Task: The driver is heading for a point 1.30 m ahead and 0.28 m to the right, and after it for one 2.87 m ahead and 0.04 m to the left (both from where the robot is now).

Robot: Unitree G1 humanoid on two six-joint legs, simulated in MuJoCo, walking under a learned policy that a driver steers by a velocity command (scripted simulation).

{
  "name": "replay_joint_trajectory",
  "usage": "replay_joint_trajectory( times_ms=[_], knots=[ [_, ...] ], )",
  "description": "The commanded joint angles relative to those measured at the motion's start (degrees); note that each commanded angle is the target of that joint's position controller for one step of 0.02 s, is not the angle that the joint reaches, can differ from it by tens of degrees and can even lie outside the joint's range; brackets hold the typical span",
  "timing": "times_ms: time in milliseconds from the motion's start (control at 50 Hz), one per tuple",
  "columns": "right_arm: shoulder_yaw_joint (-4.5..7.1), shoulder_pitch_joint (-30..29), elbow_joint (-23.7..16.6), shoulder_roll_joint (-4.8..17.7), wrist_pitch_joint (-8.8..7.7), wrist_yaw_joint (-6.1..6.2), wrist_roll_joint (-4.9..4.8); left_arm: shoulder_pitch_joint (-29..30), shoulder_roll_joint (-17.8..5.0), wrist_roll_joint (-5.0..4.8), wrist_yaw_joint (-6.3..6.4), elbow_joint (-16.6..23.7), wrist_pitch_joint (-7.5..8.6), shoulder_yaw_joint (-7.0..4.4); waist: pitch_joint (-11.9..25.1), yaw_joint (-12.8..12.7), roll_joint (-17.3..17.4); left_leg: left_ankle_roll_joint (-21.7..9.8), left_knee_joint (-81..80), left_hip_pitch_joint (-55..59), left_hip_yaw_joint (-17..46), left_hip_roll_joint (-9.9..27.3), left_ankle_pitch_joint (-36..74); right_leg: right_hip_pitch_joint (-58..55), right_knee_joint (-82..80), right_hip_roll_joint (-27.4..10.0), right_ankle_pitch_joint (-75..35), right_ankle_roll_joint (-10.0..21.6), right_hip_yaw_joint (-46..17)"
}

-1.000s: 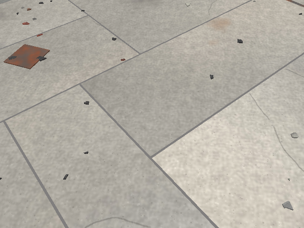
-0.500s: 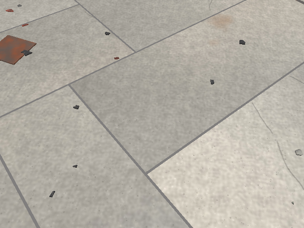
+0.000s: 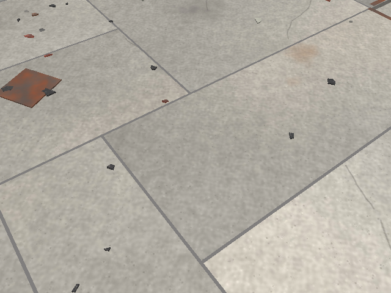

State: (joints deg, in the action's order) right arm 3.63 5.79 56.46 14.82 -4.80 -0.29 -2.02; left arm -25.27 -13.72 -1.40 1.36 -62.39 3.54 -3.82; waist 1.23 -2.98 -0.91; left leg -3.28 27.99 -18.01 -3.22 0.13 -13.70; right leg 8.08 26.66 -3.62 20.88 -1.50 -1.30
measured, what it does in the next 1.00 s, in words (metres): walks ahead: right foot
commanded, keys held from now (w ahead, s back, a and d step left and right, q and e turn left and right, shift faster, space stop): w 1.00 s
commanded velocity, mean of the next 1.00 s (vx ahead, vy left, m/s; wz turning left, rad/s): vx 0.48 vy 0.00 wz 0.00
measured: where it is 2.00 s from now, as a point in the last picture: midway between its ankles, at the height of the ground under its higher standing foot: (228, 149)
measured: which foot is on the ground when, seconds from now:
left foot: down 0.00-0.48, up 0.50-1.00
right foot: down 0.00-0.00, up 0.02-0.44, down 0.46-1.00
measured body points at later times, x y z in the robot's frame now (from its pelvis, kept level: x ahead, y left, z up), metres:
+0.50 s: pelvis +0.25 -0.03 -0.02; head +0.29 -0.04 +0.43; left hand +0.46 +0.20 -0.11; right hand +0.18 -0.29 -0.16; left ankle +0.04 +0.11 -0.69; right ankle +0.37 -0.13 -0.74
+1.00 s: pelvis +0.53 +0.00 -0.01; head +0.56 +0.01 +0.44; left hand +0.48 +0.27 -0.15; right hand +0.74 -0.23 -0.10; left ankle +0.68 +0.12 -0.73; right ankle +0.37 -0.13 -0.73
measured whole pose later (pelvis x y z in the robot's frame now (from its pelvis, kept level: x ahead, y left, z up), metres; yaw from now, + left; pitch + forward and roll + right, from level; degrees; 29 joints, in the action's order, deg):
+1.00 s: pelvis +0.53 +0.00 -0.01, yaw +1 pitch +2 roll -2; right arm 2.8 0.4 49.8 13.4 -5.3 -2.1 -1.1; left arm -22.7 -14.5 -1.0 0.6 -58.5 3.8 -3.9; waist -0.6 -3.8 1.3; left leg -3.6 28.8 -30.4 -1.2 3.1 -1.7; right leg -4.7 15.4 1.0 22.0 -0.5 3.3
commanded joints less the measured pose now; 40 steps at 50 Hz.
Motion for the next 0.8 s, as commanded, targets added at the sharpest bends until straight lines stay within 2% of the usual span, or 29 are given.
replay_joint_trajectory(
  times_ms=[20, 40, 60, 80, 100, 120, 140, 180, 220, 260, 320, 380, 420, 440, 460, 480, 500, 520, 540, 560, 580, 600, 620, 640, 680, 720, 800],
  knots=[
    [4.00, 22.80, 3.57, 15.63, 0.46, 0.84, 0.33, 6.46, -0.32, 0.52, -0.06, 7.67, 2.66, 0.64, 6.74, 11.30, 19.50, -11.86, -13.73, 35.96, 33.58, 20.84, -10.00, 35.44, 28.68, 4.09, 4.21, 2.42, 5.24],
    [2.78, 22.31, 3.84, 12.33, -0.45, 0.39, 1.29, 9.46, -4.26, -0.14, -0.15, 8.48, 3.62, -0.24, 4.73, 10.95, 14.15, -15.23, -16.20, 32.70, 42.30, 23.89, -15.91, 41.58, 41.27, 1.97, 10.35, 2.93, -1.26],
    [1.45, 17.03, 2.27, 8.33, -1.11, 0.15, 1.51, 10.95, -6.15, -1.18, -0.79, 9.10, 4.20, -0.70, -0.16, 8.54, 10.13, -13.30, -16.44, 29.16, 36.67, 21.86, -16.49, 45.66, 45.14, -1.22, 5.21, 4.80, -3.01],
    [0.64, 13.16, 0.88, 6.08, -1.52, -0.31, 1.72, 11.06, -5.80, -1.25, -1.01, 8.71, 4.26, -0.69, -2.23, 6.88, 7.66, -11.37, -17.16, 25.25, 30.06, 18.74, -12.34, 44.71, 45.00, -3.10, -0.30, 5.42, -2.19],
    [0.22, 10.64, 0.07, 5.35, -1.55, -0.72, 1.73, 11.21, -5.41, -0.48, -0.93, 8.59, 4.19, -0.87, -4.02, 5.54, 5.82, -10.14, -18.15, 21.40, 25.33, 16.96, -6.16, 43.42, 42.08, -4.28, -4.42, 5.41, -2.00],
    [-0.31, 10.09, 0.06, 4.07, -1.37, -0.81, 1.85, 11.25, -5.18, 0.02, -0.89, 8.67, 3.88, -1.12, -4.74, 4.41, 5.59, -8.90, -18.97, 18.26, 20.77, 15.16, 0.52, 40.55, 39.22, -5.29, -6.99, 5.19, -1.82],
    [-0.57, 10.94, 0.41, 3.41, -1.08, -0.69, 2.04, 10.89, -4.38, 0.04, -0.99, 8.66, 3.49, -1.11, -4.66, 3.78, 6.15, -8.34, -19.56, 16.42, 17.55, 13.91, 5.53, 38.25, 36.91, -5.32, -8.47, 4.76, -1.08],
    [-0.40, 13.15, 1.07, 4.65, -0.74, 0.02, 2.11, 12.77, -3.24, 0.41, -1.17, 9.63, 2.91, -0.92, -4.87, 3.53, 5.44, -8.73, -20.13, 14.98, 13.45, 12.81, 13.38, 37.36, 31.73, -4.61, -11.68, 3.30, 0.54],
    [-0.21, 13.63, 1.00, 5.95, -0.56, 0.73, 2.03, 18.35, -1.96, 0.68, -1.41, 11.91, 2.73, -0.28, -5.99, 4.14, 4.46, -8.46, -20.85, 12.30, 10.25, 11.63, 15.57, 35.19, 21.87, -3.60, -16.84, 2.38, 1.43],
    [0.01, 14.62, 1.00, 6.93, -0.63, 1.14, 1.82, 23.65, -1.09, 0.49, -1.97, 13.67, 2.71, 0.42, -6.71, 5.22, 4.96, -7.84, -21.83, 9.74, 7.70, 10.50, 15.14, 30.42, 12.95, -1.68, -22.34, 2.20, 2.98],
    [0.42, 17.98, 2.25, 7.45, -0.79, 1.23, 0.96, 28.57, -2.02, 0.02, -2.81, 15.55, 2.47, 0.77, -7.70, 6.20, 4.98, -7.55, -22.12, 12.20, 7.22, 12.22, 13.77, 27.52, 7.06, -0.53, -25.22, 3.02, 2.86],
    [0.91, 18.80, 3.01, 7.56, -0.18, 1.31, 0.67, 29.87, -3.86, -0.02, -3.60, 16.94, 2.53, 0.46, -7.47, 4.92, 4.62, -6.30, -18.57, 19.63, 6.98, 14.89, 19.67, 27.22, 3.69, -0.16, -22.00, 5.29, 1.91],
    [1.38, 17.62, 2.62, 8.73, 0.48, 1.28, 0.99, 24.81, -6.56, 0.04, -3.67, 16.15, 2.60, -0.79, -2.90, 1.41, 6.28, -4.92, -10.53, 22.17, 5.62, 14.60, 37.08, 17.95, 3.59, 2.73, -17.96, 7.13, 4.11],
    [1.12, 16.98, 2.32, 8.05, 0.95, 1.23, 1.27, 16.28, -8.68, 0.02, -3.44, 13.61, 2.47, -2.10, 2.08, -2.86, 6.26, -3.65, -0.20, 20.33, 3.67, 12.18, 44.06, 6.76, 3.46, 4.69, -17.19, 8.62, 5.55],
    [0.35, 16.87, 1.22, 6.59, 1.13, 1.12, 1.91, 5.77, -11.92, 0.30, -2.99, 11.08, 2.28, -3.33, 9.26, -6.81, 3.99, -1.79, 15.42, 9.98, 1.86, 9.32, 35.51, -10.41, 5.28, -0.98, -16.63, 11.39, -0.69],
    [-1.94, 24.85, 0.52, -1.42, 0.08, 0.37, 1.97, -1.19, -17.83, 1.42, -2.90, 9.44, 2.06, -4.61, 19.63, -3.65, -10.94, 2.32, 40.36, -12.89, 1.04, -1.00, 5.13, -32.66, 0.35, -16.95, -4.55, 21.38, -29.08],
    [-1.60, 23.14, 1.45, 0.79, -1.62, -0.05, 0.81, -1.00, -13.29, 1.19, -3.09, 9.44, 1.97, -3.07, 22.74, -4.36, -11.89, 1.45, 49.13, -19.80, 10.12, -2.91, -17.75, -33.16, -9.98, -19.39, 1.31, 22.03, -43.59],
    [-0.24, 16.70, -0.74, 5.66, -2.59, -0.20, -0.72, 5.13, -10.34, 0.66, -3.08, 10.32, 2.24, -2.09, 12.34, -3.36, -9.36, 0.14, 52.11, -25.36, 9.91, 0.82, -15.07, -25.14, -10.75, -17.22, 1.67, 18.27, -34.83],
    [-0.11, 12.45, -1.94, 6.52, -2.93, 0.18, -0.93, 10.80, -8.20, 0.78, -3.03, 11.88, 2.41, -1.33, 6.73, -1.68, -4.55, -0.49, 49.98, -24.35, 8.27, 4.17, -9.42, -15.34, -11.99, -15.12, -3.00, 16.34, -26.40],
    [0.32, 10.75, -2.09, 6.26, -2.61, 0.73, -0.09, 14.53, -6.50, 1.34, -3.26, 12.31, 2.64, -0.77, 2.75, 0.38, -1.42, -0.47, 45.98, -21.50, 7.36, 6.42, -5.38, -6.37, -13.83, -12.88, -8.21, 15.21, -20.19],
    [0.68, 12.03, -1.79, 5.37, -1.72, 1.11, 0.54, 16.39, -5.21, 1.90, -3.45, 12.34, 2.97, -0.37, 1.29, 2.77, -2.50, -0.56, 42.64, -17.35, 7.86, 8.31, -2.83, -0.62, -15.60, -10.66, -10.67, 14.13, -15.69],
    [0.60, 13.46, -1.46, 3.90, -0.81, 1.23, 0.72, 16.68, -4.66, 2.02, -3.66, 11.97, 3.06, -0.25, 0.83, 3.96, -3.47, -0.46, 40.74, -14.55, 7.84, 8.84, -1.87, 2.61, -17.21, -9.56, -11.00, 14.05, -13.53],
    [0.52, 14.16, -1.27, 2.65, -0.17, 1.32, 0.79, 15.83, -4.82, 1.85, -3.62, 11.38, 3.18, -0.28, 0.18, 4.49, -3.47, -0.19, 39.07, -13.72, 7.36, 9.07, -1.54, 4.51, -18.48, -8.98, -12.02, 14.49, -11.62],
    [0.59, 13.44, -1.64, 2.42, 0.26, 1.41, 0.88, 14.65, -5.58, 1.77, -3.36, 10.78, 3.29, -0.43, -0.84, 4.72, -3.32, 0.26, 37.18, -14.53, 7.00, 9.32, -0.22, 5.60, -19.67, -8.82, -12.95, 14.97, -10.15],
    [0.96, 8.80, -3.43, 3.33, 0.57, 1.57, 1.36, 12.37, -7.39, 1.87, -2.51, 9.97, 3.37, -0.81, -2.83, 4.20, -2.21, 1.42, 31.33, -19.29, 6.99, 9.83, 5.02, 4.80, -21.23, -9.09, -14.59, 15.51, -8.81],
    [1.13, 4.48, -4.85, 3.45, 0.39, 1.38, 1.83, 10.07, -7.96, 1.71, -1.75, 9.31, 3.10, -0.91, -3.63, 3.20, -1.64, 2.30, 24.60, -22.64, 6.89, 9.68, 11.32, 2.48, -21.68, -8.94, -16.26, 15.02, -7.44],
    [0.62, -3.32, -6.95, 2.23, -0.21, 0.47, 1.54, 6.50, -8.46, 1.04, -0.99, 8.32, 2.66, -0.90, -4.76, 0.89, -2.00, 2.76, 11.61, -20.80, 4.45, 7.25, 20.65, 0.43, -21.76, -7.21, -17.61, 13.07, -2.97]
  ],
)
Keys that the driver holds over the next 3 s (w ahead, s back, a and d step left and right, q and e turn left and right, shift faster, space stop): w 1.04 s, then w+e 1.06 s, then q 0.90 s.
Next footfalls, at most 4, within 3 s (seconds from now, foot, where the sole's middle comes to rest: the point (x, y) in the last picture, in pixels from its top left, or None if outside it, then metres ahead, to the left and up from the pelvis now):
0.46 right None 0.41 -0.13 -0.77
1.02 left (179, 234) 0.72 0.12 -0.77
1.58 right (244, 175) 1.00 -0.13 -0.77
2.06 left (225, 117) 1.35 -0.05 -0.77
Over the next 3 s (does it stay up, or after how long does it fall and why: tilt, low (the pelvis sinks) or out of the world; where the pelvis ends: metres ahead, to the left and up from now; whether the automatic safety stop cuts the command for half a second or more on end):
stays up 1.31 -0.12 0.01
